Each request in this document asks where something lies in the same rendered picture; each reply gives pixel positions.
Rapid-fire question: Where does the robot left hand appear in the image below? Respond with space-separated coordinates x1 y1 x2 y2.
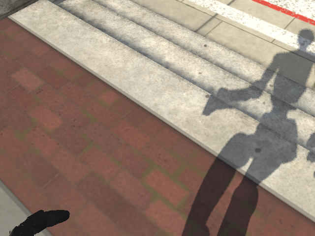
9 209 70 236

